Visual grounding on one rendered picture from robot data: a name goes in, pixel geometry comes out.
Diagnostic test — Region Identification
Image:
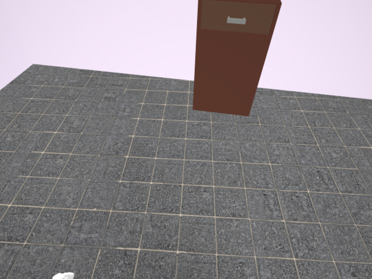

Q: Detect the drawer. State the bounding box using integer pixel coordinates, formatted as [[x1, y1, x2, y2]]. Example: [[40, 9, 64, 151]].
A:
[[201, 0, 277, 34]]

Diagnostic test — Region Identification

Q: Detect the handle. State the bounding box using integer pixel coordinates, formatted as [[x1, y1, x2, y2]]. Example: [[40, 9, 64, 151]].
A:
[[227, 16, 246, 24]]

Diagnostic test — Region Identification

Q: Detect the cabinet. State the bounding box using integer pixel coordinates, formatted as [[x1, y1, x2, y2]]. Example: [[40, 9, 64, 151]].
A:
[[193, 0, 282, 116]]

